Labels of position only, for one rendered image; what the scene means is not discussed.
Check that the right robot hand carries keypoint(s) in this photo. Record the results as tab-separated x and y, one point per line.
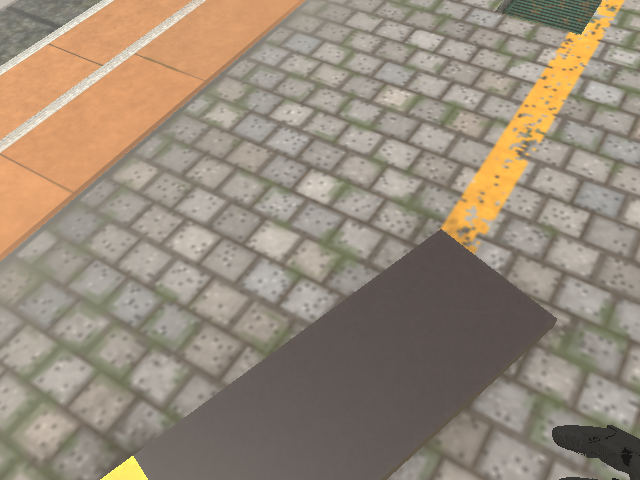
611	445

